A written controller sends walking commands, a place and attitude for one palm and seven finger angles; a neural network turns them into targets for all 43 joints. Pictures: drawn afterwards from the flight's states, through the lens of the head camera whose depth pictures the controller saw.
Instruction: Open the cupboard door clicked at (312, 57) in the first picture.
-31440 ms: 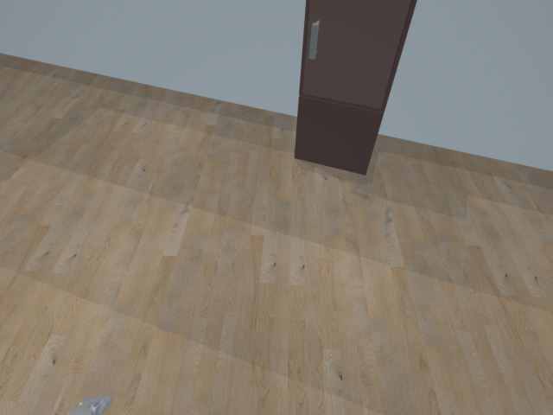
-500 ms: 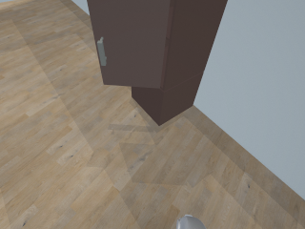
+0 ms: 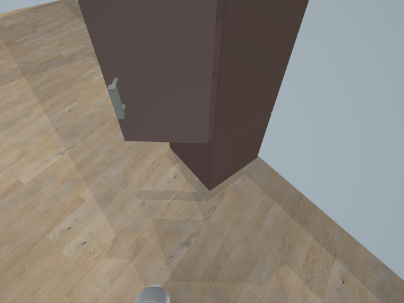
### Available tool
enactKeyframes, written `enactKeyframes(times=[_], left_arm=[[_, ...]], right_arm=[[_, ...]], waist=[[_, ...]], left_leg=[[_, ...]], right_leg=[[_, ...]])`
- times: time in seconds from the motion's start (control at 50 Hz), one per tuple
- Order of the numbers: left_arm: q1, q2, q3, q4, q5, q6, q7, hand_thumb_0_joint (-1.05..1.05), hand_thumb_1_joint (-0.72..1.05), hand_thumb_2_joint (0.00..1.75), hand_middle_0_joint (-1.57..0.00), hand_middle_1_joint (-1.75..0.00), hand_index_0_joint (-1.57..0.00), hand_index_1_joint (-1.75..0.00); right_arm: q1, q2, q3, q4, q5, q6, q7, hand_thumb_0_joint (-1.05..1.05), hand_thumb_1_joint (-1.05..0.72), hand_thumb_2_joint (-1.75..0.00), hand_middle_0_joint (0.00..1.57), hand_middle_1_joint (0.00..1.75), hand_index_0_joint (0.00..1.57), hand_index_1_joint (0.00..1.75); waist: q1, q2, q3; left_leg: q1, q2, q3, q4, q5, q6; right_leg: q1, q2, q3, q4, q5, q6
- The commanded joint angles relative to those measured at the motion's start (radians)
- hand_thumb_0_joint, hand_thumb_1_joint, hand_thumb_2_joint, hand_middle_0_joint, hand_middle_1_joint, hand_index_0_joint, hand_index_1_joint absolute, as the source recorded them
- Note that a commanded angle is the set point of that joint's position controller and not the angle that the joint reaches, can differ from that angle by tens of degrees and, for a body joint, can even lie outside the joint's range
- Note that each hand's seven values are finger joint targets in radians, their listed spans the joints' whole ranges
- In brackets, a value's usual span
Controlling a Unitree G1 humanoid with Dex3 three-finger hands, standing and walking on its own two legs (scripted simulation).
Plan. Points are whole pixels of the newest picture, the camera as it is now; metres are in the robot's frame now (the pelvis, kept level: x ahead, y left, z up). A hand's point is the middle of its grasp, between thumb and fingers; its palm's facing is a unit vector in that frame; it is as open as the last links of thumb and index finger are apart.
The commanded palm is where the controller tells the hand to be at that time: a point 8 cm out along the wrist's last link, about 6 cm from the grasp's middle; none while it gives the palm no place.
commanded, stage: take the last steps up to it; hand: left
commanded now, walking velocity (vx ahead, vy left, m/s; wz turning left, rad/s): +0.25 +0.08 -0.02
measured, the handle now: (118, 98) +0.75 +0.34 -0.09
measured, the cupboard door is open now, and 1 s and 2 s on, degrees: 50 50 50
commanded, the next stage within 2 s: come to a stop and stand still in 0.20 s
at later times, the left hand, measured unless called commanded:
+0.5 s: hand (103, 268) +0.22 +0.25 -0.18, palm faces +0.01 -0.98 -0.19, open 7.3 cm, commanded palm none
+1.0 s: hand (90, 261) +0.23 +0.29 -0.18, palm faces -0.05 -0.97 -0.23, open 7.4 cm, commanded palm none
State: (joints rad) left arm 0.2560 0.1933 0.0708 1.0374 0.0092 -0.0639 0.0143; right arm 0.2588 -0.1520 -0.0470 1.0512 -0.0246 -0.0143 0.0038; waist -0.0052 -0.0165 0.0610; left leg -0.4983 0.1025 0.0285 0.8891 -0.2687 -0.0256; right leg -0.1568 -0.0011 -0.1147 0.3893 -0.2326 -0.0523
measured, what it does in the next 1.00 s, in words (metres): walks ahead: left foot, then right foot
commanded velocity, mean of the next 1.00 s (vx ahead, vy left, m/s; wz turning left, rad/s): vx -0.06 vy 0.01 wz -0.01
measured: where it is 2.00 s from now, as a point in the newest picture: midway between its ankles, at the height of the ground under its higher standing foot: outside the picture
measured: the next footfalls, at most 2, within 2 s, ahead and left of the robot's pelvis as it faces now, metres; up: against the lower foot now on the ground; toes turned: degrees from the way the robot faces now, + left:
left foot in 0.18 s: +0.20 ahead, +0.17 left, +0.00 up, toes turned +5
right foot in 0.54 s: +0.20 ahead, -0.01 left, +0.00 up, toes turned -8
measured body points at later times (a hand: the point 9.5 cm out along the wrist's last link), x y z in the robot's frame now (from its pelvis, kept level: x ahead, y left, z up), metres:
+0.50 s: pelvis +0.15 +0.07 -0.01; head +0.19 +0.08 +0.44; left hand +0.22 +0.31 -0.17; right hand +0.20 -0.17 -0.16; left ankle +0.16 +0.16 -0.74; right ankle +0.18 -0.05 -0.73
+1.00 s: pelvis +0.15 +0.11 -0.02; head +0.16 +0.11 +0.43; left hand +0.23 +0.34 -0.16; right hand +0.20 -0.15 -0.15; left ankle +0.14 +0.18 -0.74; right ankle +0.17 -0.03 -0.74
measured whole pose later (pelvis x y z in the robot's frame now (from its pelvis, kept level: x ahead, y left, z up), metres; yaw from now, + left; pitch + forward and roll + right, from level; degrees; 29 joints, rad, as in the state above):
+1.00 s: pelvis +0.15 +0.11 -0.02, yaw -4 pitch -1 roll +0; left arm 0.24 0.20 0.02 0.93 0.02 0.06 0.03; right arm 0.25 -0.19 -0.04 0.89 -0.04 0.03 -0.03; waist -0.01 0.00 0.02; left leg -0.23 -0.02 0.08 0.61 -0.36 0.06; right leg -0.35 -0.05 -0.05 0.70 -0.39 -0.01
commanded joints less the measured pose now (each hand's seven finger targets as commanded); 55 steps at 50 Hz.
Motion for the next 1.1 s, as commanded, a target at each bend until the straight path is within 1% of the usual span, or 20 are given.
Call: enactKeyframes(times=[0.0, 0.08, 0.12, 0.16, 0.18, 0.24, 0.34, 0.4, 0.5, 0.56, 0.6, 0.68, 0.8, 0.82, 0.84, 0.86, 0.88, 0.96, 1.0, 1.08], left_arm=[[0.094, 0.115, 0.012, -0.001, 0.010, -0.021, -0.016, 0.00, 0.90, 0.90, -0.20, -0.30, -0.20, -0.30], [0.102, 0.125, 0.011, 0.022, 0.014, -0.010, -0.013, 0.00, 0.90, 0.90, -0.20, -0.30, -0.20, -0.30], [0.101, 0.108, 0.007, 0.025, 0.010, -0.001, -0.012, 0.00, 0.90, 0.90, -0.20, -0.30, -0.20, -0.30], [0.109, 0.034, -0.014, -0.015, 0.001, 0.002, -0.015, 0.00, 0.90, 0.90, -0.20, -0.30, -0.20, -0.30], [0.067, 0.043, -0.016, -0.040, 0.006, 0.006, -0.008, 0.00, 0.90, 0.90, -0.20, -0.30, -0.20, -0.30], [0.046, 0.049, -0.012, -0.025, 0.016, 0.025, -0.015, 0.00, 0.90, 0.90, -0.20, -0.30, -0.20, -0.30], [0.093, -0.005, -0.032, 0.007, 0.001, 0.053, -0.008, 0.00, 0.90, 0.90, -0.20, -0.30, -0.20, -0.30], [0.084, 0.019, -0.024, -0.008, 0.005, 0.075, 0.000, 0.00, 0.90, 0.90, -0.20, -0.30, -0.20, -0.30], [0.056, 0.103, -0.002, -0.057, 0.018, 0.091, 0.001, 0.00, 0.90, 0.90, -0.20, -0.30, -0.20, -0.30], [0.012, 0.181, 0.003, -0.081, 0.021, 0.083, 0.005, 0.00, 0.90, 0.90, -0.20, -0.30, -0.20, -0.30], [0.023, 0.188, 0.008, -0.074, 0.014, 0.075, 0.022, 0.00, 0.90, 0.90, -0.20, -0.30, -0.20, -0.30], [-0.053, 0.178, 0.012, -0.102, 0.013, 0.079, 0.035, 0.00, 0.90, 0.90, -0.20, -0.30, -0.20, -0.30], [-0.087, 0.187, 0.011, -0.097, 0.009, 0.079, 0.024, 0.00, 0.90, 0.90, -0.20, -0.30, -0.20, -0.30], [-0.090, 0.164, 0.008, -0.096, 0.002, 0.081, 0.020, 0.00, 0.90, 0.90, -0.20, -0.30, -0.20, -0.30], [-0.099, 0.224, -0.025, -0.180, -0.010, 0.076, 0.038, 0.00, 0.90, 0.90, -0.20, -0.30, -0.20, -0.30], [-0.031, 0.146, -0.016, -0.224, -0.005, 0.080, 0.036, 0.00, 0.90, 0.90, -0.20, -0.30, -0.20, -0.30], [-0.019, 0.111, -0.016, -0.212, 0.005, 0.086, 0.029, 0.00, 0.90, 0.90, -0.20, -0.30, -0.20, -0.30], [-0.026, 0.078, -0.029, -0.206, 0.025, 0.101, 0.013, 0.00, 0.90, 0.90, -0.20, -0.30, -0.20, -0.30], [0.020, 0.070, -0.029, -0.206, 0.023, 0.086, 0.012, 0.00, 0.90, 0.90, -0.20, -0.30, -0.20, -0.30], [0.049, 0.135, -0.027, -0.201, 0.014, 0.068, 0.020, 0.00, 0.90, 0.90, -0.20, -0.30, -0.20, -0.30]], right_arm=[[-0.023, -0.017, -0.004, -0.063, 0.002, -0.019, 0.020, 0.00, -0.90, -0.90, 0.20, 0.30, 0.20, 0.30], [-0.088, -0.052, -0.006, -0.090, 0.002, -0.033, 0.022, 0.00, -0.90, -0.90, 0.20, 0.30, 0.20, 0.30], [0.013, -0.100, -0.013, -0.054, -0.002, -0.045, 0.008, 0.00, -0.90, -0.90, 0.20, 0.30, 0.20, 0.30], [0.243, -0.269, -0.051, -0.012, -0.016, -0.049, -0.014, 0.00, -0.90, -0.90, 0.20, 0.30, 0.20, 0.30], [0.251, -0.272, -0.043, -0.012, -0.012, -0.033, -0.024, 0.00, -0.90, -0.90, 0.20, 0.30, 0.20, 0.30], [0.047, -0.170, -0.007, -0.068, -0.004, -0.039, -0.029, 0.00, -0.90, -0.90, 0.20, 0.30, 0.20, 0.30], [-0.005, -0.129, 0.020, -0.059, -0.002, -0.054, -0.050, 0.00, -0.90, -0.90, 0.20, 0.30, 0.20, 0.30], [-0.029, -0.159, 0.000, -0.060, 0.000, -0.028, -0.058, 0.00, -0.90, -0.90, 0.20, 0.30, 0.20, 0.30], [-0.028, -0.185, -0.024, -0.049, 0.009, 0.010, -0.061, 0.00, -0.90, -0.90, 0.20, 0.30, 0.20, 0.30], [0.039, -0.129, -0.028, -0.044, 0.019, 0.031, -0.050, 0.00, -0.90, -0.90, 0.20, 0.30, 0.20, 0.30], [0.006, -0.104, -0.023, -0.055, 0.022, 0.051, -0.049, 0.00, -0.90, -0.90, 0.20, 0.30, 0.20, 0.30], [-0.039, -0.109, -0.018, -0.065, 0.025, 0.064, -0.043, 0.00, -0.90, -0.90, 0.20, 0.30, 0.20, 0.30], [0.051, -0.087, -0.006, -0.030, 0.020, 0.048, -0.030, 0.00, -0.90, -0.90, 0.20, 0.30, 0.20, 0.30], [0.075, -0.105, -0.008, -0.024, 0.017, 0.040, -0.029, 0.00, -0.90, -0.90, 0.20, 0.30, 0.20, 0.30], [0.049, -0.213, -0.012, -0.155, 0.001, 0.029, -0.017, 0.00, -0.90, -0.90, 0.20, 0.30, 0.20, 0.30], [0.002, -0.254, -0.037, -0.202, -0.013, 0.002, -0.028, 0.00, -0.90, -0.90, 0.20, 0.30, 0.20, 0.30], [-0.016, -0.241, -0.046, -0.219, -0.018, 0.011, -0.036, 0.00, -0.90, -0.90, 0.20, 0.30, 0.20, 0.30], [0.010, -0.187, -0.030, -0.251, -0.013, 0.017, -0.050, 0.00, -0.90, -0.90, 0.20, 0.30, 0.20, 0.30], [0.036, -0.185, -0.028, -0.256, -0.006, 0.009, -0.050, 0.00, -0.90, -0.90, 0.20, 0.30, 0.20, 0.30], [0.065, -0.135, -0.016, -0.253, 0.007, 0.001, -0.041, 0.00, -0.90, -0.90, 0.20, 0.30, 0.20, 0.30]], waist=[[0.037, -0.079, -0.021], [0.033, -0.161, 0.018], [-0.022, -0.081, -0.028], [-0.102, 0.301, -0.172], [-0.103, 0.234, -0.159], [-0.022, 0.170, -0.012], [0.030, 0.048, -0.061], [0.025, 0.087, -0.112], [0.032, 0.113, -0.066], [0.004, -0.085, -0.091], [0.037, -0.208, -0.152], [0.031, -0.154, -0.130], [-0.004, -0.132, -0.158], [-0.014, -0.085, -0.149], [-0.047, 0.186, -0.117], [0.001, 0.365, -0.232], [-0.016, 0.375, -0.261], [-0.014, 0.147, -0.026], [0.006, 0.013, -0.027], [-0.024, -0.034, -0.064]], left_leg=[[0.038, -0.030, 0.056, -0.176, 0.054, -0.019], [0.142, -0.063, 0.075, -0.332, 0.070, -0.005], [0.383, -0.082, 0.087, -0.451, 0.110, 0.015], [0.661, 0.290, -0.342, -0.538, 0.234, 0.184], [0.611, 0.336, -0.381, -0.580, 0.259, 0.244], [0.314, 0.257, -0.260, -0.654, 0.091, 0.218], [0.267, 0.185, -0.049, -0.588, 0.679, 0.170], [0.296, 0.191, -0.040, -0.523, 0.709, 0.168], [0.262, 0.134, -0.046, -0.423, 0.527, 0.107], [0.208, -0.043, 0.065, -0.224, 0.134, 0.014], [0.120, -0.108, 0.024, 0.042, -0.332, -0.001], [0.055, -0.093, -0.046, 0.126, -0.315, -0.014], [0.283, -0.110, 0.023, -0.393, -0.025, -0.019], [0.372, -0.079, -0.007, -0.500, 0.088, -0.004], [0.353, -0.005, -0.107, -0.606, 0.422, -0.005], [0.386, 0.107, -0.187, -0.486, 0.518, 0.065], [0.429, 0.140, -0.179, -0.442, 0.544, 0.118], [0.205, 0.117, -0.169, -0.468, 0.424, 0.150], [0.223, 0.095, -0.146, -0.408, 0.488, 0.130], [0.196, -0.051, -0.063, -0.368, 0.095, 0.068]], right_leg=[[-0.003, -0.254, 0.186, -0.181, 0.191, -0.112], [-0.009, -0.255, 0.163, -0.110, 0.213, -0.073], [-0.097, -0.200, 0.112, 0.070, 0.269, -0.030], [-0.389, -0.021, -0.030, 0.585, -0.339, 0.046], [-0.431, -0.038, 0.059, 0.753, -0.381, 0.033], [-0.430, -0.118, 0.108, 0.811, -0.238, 0.038], [-0.215, -0.103, 0.097, 0.504, -0.114, 0.071], [-0.120, -0.063, 0.058, 0.350, -0.074, 0.074], [-0.059, -0.072, 0.097, 0.164, 0.245, 0.040], [-0.029, -0.283, 0.260, 0.117, 0.735, -0.083], [0.074, -0.369, 0.337, 0.035, 0.924, -0.185], [0.095, -0.337, 0.268, 0.033, 0.857, -0.180], [0.045, -0.252, 0.224, 0.074, 0.511, -0.078], [-0.033, -0.214, 0.206, 0.114, 0.363, -0.034], [0.008, -0.117, 0.110, 0.267, 0.254, 0.019], [-0.160, -0.064, 0.064, 0.326, -0.174, 0.043], [-0.225, -0.051, 0.066, 0.319, -0.231, 0.031], [-0.222, -0.022, 0.051, 0.346, -0.132, 0.029], [-0.173, -0.024, 0.046, 0.224, -0.035, 0.029], [-0.125, -0.152, 0.214, 0.144, 0.213, -0.045]])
